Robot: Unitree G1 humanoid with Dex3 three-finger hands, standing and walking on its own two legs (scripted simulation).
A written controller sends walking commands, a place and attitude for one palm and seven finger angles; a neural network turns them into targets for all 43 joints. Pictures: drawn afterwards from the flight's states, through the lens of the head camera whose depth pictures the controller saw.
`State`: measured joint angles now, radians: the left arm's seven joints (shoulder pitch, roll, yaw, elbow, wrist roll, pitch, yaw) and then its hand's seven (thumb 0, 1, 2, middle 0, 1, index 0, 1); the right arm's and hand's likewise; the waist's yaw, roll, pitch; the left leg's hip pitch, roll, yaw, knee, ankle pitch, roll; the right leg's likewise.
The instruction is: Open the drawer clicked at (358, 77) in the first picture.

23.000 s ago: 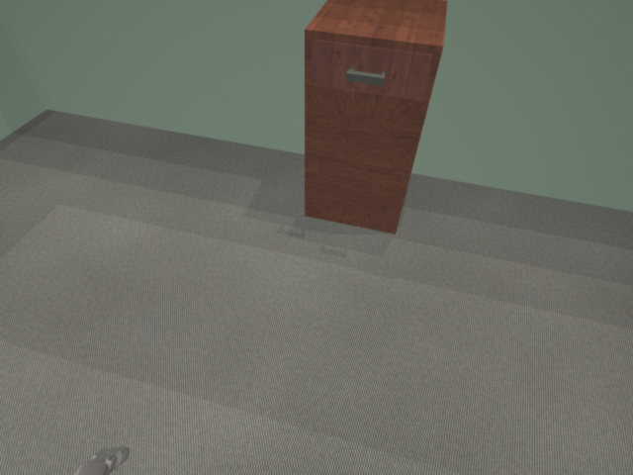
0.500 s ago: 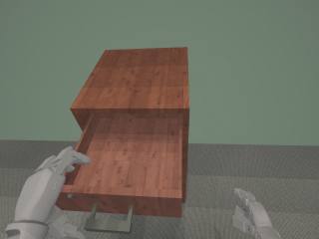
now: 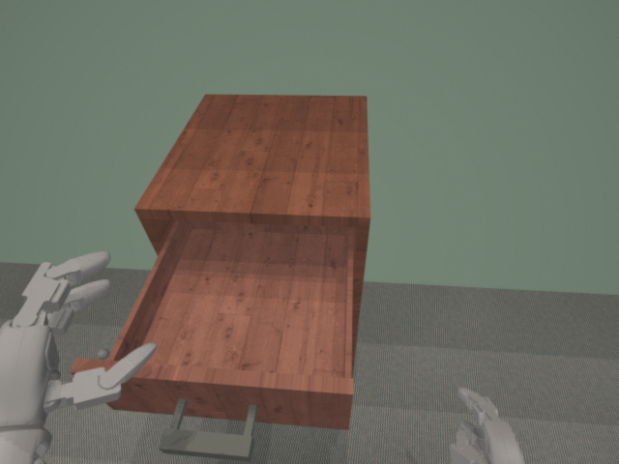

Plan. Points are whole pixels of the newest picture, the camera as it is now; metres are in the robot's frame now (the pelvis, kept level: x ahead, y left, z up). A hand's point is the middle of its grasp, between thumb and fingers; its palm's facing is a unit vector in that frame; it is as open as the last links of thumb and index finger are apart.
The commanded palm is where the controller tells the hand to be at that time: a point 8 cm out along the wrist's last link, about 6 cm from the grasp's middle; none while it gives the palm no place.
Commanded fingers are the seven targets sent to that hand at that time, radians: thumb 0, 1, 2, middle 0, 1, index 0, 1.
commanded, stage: draw the hand back to the body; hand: left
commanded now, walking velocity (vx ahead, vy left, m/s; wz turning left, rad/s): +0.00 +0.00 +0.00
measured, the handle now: (212, 427) +0.18 +0.16 -0.07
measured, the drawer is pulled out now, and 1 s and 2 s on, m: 0.29 0.29 0.29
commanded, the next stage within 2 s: step back with the hand held close in 0.44 s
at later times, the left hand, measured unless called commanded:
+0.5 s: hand (95, 353) +0.17 +0.22 +0.16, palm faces +0.38 -0.83 -0.40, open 7.5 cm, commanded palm +0.12 +0.27 +0.17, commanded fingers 0.00 0.90 0.90 -0.20 -0.30 -0.20 -0.30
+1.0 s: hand (91, 356) +0.17 +0.23 +0.15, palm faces +0.26 -0.81 -0.53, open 7.4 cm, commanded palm +0.11 +0.27 +0.17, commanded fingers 0.00 0.90 0.90 -0.20 -0.30 -0.20 -0.30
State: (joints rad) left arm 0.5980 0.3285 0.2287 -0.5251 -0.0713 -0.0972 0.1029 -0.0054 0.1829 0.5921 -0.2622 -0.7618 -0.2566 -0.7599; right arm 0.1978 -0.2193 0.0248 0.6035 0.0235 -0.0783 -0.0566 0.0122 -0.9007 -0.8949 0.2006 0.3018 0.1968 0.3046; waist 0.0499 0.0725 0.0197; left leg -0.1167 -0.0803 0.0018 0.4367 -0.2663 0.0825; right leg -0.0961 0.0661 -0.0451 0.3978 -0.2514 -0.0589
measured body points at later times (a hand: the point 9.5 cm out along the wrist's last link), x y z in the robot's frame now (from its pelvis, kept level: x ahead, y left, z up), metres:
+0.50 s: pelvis -0.01 -0.01 +0.00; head -0.02 -0.04 +0.45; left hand +0.15 +0.26 +0.18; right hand +0.18 -0.23 -0.09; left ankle -0.02 +0.06 -0.74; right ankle -0.02 -0.08 -0.74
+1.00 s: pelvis -0.03 +0.00 -0.01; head +0.02 +0.00 +0.44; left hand +0.15 +0.27 +0.18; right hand +0.15 -0.26 -0.09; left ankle -0.02 +0.06 -0.74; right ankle -0.02 -0.08 -0.74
